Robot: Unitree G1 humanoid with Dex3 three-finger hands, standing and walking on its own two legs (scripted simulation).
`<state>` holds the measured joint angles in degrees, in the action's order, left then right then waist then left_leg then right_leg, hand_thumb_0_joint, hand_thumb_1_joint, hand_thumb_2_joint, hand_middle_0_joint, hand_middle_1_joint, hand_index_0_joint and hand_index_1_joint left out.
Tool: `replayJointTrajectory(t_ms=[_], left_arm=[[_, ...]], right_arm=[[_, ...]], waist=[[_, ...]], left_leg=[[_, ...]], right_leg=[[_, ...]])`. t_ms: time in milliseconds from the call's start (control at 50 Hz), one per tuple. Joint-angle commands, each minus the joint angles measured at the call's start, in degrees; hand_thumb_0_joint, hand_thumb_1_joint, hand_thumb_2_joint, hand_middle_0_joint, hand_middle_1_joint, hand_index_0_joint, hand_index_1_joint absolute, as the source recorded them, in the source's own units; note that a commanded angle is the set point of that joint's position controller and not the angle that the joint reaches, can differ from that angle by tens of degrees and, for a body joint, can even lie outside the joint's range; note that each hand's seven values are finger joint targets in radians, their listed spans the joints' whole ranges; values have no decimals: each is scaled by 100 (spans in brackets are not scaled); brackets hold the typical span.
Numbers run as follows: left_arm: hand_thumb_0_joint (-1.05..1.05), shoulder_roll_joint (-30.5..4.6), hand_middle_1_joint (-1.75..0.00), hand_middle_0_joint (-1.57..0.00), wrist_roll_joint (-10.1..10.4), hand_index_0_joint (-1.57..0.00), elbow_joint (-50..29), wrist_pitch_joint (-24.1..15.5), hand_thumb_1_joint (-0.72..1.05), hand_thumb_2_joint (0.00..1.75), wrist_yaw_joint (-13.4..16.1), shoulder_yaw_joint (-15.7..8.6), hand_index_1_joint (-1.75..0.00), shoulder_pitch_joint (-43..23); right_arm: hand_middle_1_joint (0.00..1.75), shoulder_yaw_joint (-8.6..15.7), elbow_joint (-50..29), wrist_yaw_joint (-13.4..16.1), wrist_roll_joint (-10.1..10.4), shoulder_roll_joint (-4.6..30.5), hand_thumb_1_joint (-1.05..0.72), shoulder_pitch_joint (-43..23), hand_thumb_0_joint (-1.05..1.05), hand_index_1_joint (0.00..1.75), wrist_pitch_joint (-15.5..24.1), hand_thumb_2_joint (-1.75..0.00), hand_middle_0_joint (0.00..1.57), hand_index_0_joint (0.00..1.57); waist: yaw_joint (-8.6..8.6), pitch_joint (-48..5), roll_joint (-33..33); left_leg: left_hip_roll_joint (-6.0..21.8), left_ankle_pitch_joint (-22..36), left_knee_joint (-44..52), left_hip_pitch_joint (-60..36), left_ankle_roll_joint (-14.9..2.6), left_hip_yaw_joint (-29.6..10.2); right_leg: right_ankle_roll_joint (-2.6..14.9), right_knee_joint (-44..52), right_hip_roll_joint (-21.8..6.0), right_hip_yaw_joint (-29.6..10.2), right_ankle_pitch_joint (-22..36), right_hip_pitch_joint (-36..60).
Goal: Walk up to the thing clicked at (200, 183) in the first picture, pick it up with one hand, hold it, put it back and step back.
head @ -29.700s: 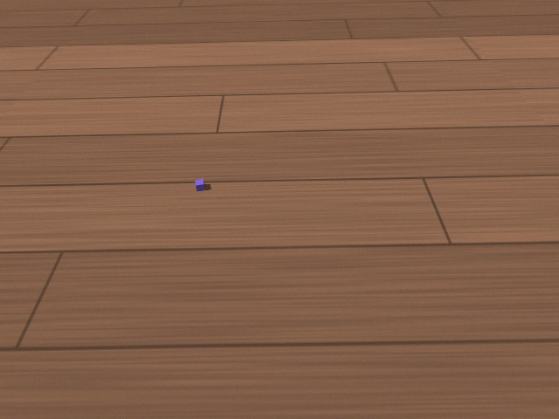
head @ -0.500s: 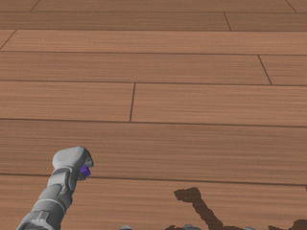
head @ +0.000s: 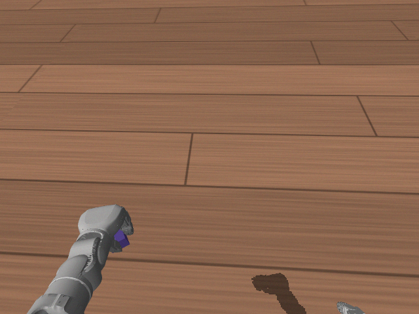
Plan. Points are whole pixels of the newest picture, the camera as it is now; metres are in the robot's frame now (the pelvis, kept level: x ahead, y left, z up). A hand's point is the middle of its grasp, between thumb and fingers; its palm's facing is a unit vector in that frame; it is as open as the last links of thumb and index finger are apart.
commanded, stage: hold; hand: left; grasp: from above
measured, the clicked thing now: (116, 238) +0.33 +0.23 -0.11
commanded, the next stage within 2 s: crouch in 1.50 s
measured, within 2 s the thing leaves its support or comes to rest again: neither
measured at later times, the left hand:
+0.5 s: hand (106, 248) +0.28 +0.22 -0.04, palm faces -0.45 -0.07 -0.89, open 5.2 cm
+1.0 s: hand (103, 249) +0.27 +0.22 -0.03, palm faces -0.46 -0.06 -0.89, open 5.2 cm
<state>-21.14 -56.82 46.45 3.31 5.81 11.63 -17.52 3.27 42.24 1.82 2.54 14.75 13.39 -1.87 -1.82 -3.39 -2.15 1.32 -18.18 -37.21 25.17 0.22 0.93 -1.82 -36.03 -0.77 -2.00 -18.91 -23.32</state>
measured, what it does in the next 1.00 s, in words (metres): stands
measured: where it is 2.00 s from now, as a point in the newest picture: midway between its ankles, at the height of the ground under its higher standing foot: outside the picture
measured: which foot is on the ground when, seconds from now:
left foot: down 0.00-1.00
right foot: down 0.00-1.00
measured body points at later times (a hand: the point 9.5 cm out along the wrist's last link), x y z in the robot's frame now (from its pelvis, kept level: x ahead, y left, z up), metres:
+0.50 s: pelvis -0.01 +0.00 +0.01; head +0.00 -0.02 +0.46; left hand +0.30 +0.22 +0.01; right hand +0.11 -0.26 -0.11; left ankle +0.00 +0.12 -0.72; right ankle -0.01 -0.14 -0.72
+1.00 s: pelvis -0.02 +0.00 +0.01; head -0.01 -0.02 +0.46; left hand +0.29 +0.22 +0.02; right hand +0.12 -0.26 -0.10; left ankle +0.00 +0.12 -0.72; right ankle -0.01 -0.14 -0.72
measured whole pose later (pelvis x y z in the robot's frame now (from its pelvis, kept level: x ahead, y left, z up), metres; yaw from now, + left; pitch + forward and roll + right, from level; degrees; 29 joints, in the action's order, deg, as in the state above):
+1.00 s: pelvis -0.02 +0.00 +0.01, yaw +0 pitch +1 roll +0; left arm -22.1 -56.4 37.5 3.1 -1.7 13.0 -14.2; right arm 1.7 40.0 2.5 3.5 14.5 10.4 -3.1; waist 0.2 -0.5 -3.0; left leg 1.1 -12.7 -28.3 16.4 0.3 1.4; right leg -1.6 -28.5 -1.0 -2.4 -14.0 -15.3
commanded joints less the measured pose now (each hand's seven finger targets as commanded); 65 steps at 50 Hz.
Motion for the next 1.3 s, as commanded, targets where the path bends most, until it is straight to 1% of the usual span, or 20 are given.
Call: replayJointTrajectory(t_ms=[0,120,260,400,480,520,580,620,720,740,800,840,880,940,980,1060,1100,1120,1180,1280], left_arm=[[0,-1219,-7,-122,-38,-124,-1232,-8,86,11,167,-473,-5,-1899],[0,-1316,-4,-124,-49,-125,-1597,-58,87,10,43,-501,-3,-2002],[0,-1283,-6,-123,-58,-125,-1565,-45,86,12,19,-522,-5,-1909],[0,-1242,-6,-123,-3,-125,-1719,-52,87,9,-109,-487,-5,-1732],[0,-1278,-5,-125,-43,-126,-1860,-59,88,9,-169,-490,-3,-1768],[0,-1337,-4,-126,-17,-127,-1987,-87,88,10,-184,-526,-3,-1840],[0,-1370,-4,-124,-31,-126,-1981,-85,87,9,-178,-579,-3,-1830],[0,-1263,-6,-123,-12,-125,-1964,-71,87,10,-185,-500,-5,-1859],[0,-1333,-6,-124,-21,-125,-1959,-17,87,9,-243,-553,-4,-1733],[0,-1245,-5,-125,-2,-126,-2003,-17,88,9,-277,-456,-4,-1750],[0,-1393,-6,-123,16,-125,-2121,-23,87,9,-355,-575,-4,-1778],[0,-1181,-6,-123,12,-125,-2011,-18,86,8,-436,-386,-5,-1706],[0,-1389,-7,-121,-19,-123,-1955,-39,84,8,-450,-573,-5,-1718],[0,-1256,-8,-123,-4,-125,-2207,-79,86,10,-476,-435,-6,-1902],[0,-1385,-6,-122,8,-124,-2078,-77,85,6,-452,-612,-4,-1636],[0,-1439,-6,-122,-41,-124,-2147,-117,84,9,-396,-603,-4,-1999],[0,-1527,-7,-123,-34,-125,-2102,-108,85,10,-341,-708,-5,-2007],[0,-1324,-6,-122,-30,-124,-2015,-90,84,9,-339,-567,-5,-1812],[0,-1359,-7,-122,-37,-124,-1997,-77,84,9,-370,-557,-6,-1850],[0,-1228,-7,-121,42,-123,-2187,-103,84,8,-477,-435,-5,-1726]], right_arm=[[30,253,-692,21,6,840,-89,-82,0,30,155,-90,20,20],[30,237,-798,29,26,837,-89,-215,0,30,121,-90,20,20],[30,204,-801,32,17,810,-89,-298,0,30,105,-90,20,20],[30,161,-904,39,38,774,-89,-512,0,30,108,-90,20,20],[30,163,-926,59,50,792,-89,-549,0,30,103,-90,20,20],[30,152,-935,66,58,777,-89,-602,0,30,110,-90,20,20],[30,137,-916,72,46,781,-89,-615,0,30,119,-90,20,20],[30,127,-930,75,53,767,-89,-646,0,30,127,-90,20,20],[30,111,-926,73,66,745,-89,-705,0,30,135,-90,20,20],[30,102,-963,75,66,732,-90,-752,0,30,134,-90,20,20],[30,94,-977,88,85,750,-89,-777,0,30,123,-90,20,20],[30,86,-982,89,83,728,-90,-770,0,30,130,-90,20,20],[30,86,-955,104,86,752,-90,-731,0,30,122,-90,20,20],[30,67,-1004,107,80,701,-90,-773,0,30,131,-90,20,20],[30,68,-1003,112,88,719,-90,-786,0,30,128,-90,20,20],[30,76,-956,120,70,737,-90,-755,0,30,120,-90,20,20],[30,75,-959,119,78,741,-90,-759,0,30,120,-90,20,20],[30,63,-963,111,70,703,-90,-785,0,30,126,-90,20,20],[30,86,-944,121,83,726,-90,-755,0,30,121,-90,20,20],[30,91,-977,113,75,716,-90,-802,0,30,131,-90,20,20]], waist=[[26,-1602,-12],[80,-1583,-84],[79,-1453,49],[161,-1212,61],[98,-1257,26],[179,-1262,-67],[158,-1317,-2],[128,-1235,-18],[187,-1194,-9],[218,-1170,15],[226,-1168,34],[160,-1101,151],[200,-1088,80],[172,-1200,47],[246,-1159,65],[157,-1213,80],[220,-1251,-78],[221,-1151,31],[211,-1258,59],[233,-1186,-27]], left_leg=[[-173,2084,471,-1272,-36,40],[-161,1940,638,-1423,-26,41],[-178,1811,751,-1417,-56,57],[-191,1344,950,-1410,-50,60],[-179,1402,998,-1557,-61,81],[-158,1375,1058,-1595,-38,60],[-180,1373,1050,-1604,-67,84],[-164,1380,1080,-1637,-57,79],[-178,1395,1117,-1624,-68,101],[-168,1376,1148,-1625,-60,87],[-183,1335,1177,-1641,-79,112],[-155,1357,1201,-1688,-84,76],[-166,1372,1210,-1660,-80,89],[-181,1397,1212,-1755,-92,109],[-190,1473,1212,-1708,-90,106],[-168,1462,1208,-1791,-89,92],[-173,1454,1234,-1809,-71,110],[-154,1429,1246,-1770,-71,82],[-183,1605,1208,-1795,-86,110],[-118,1439,1300,-1829,-41,31]], right_leg=[[197,485,283,164,1937,517],[211,609,282,162,1769,653],[187,769,266,123,1707,760],[203,962,254,125,1210,759],[206,994,254,129,1269,758],[227,1010,270,158,1200,778],[200,1054,244,123,1239,851],[206,1061,255,129,1231,799],[201,1116,239,124,1240,895],[210,1136,246,151,1190,901],[196,1184,234,128,1177,935],[203,1177,248,151,1182,882],[209,1194,247,143,1187,874],[202,1209,234,132,1227,882],[199,1209,230,145,1280,967],[196,1209,239,143,1286,943],[211,1222,237,142,1261,955],[214,1218,247,168,1217,949],[198,1219,229,151,1407,987],[238,1218,263,197,1220,936]])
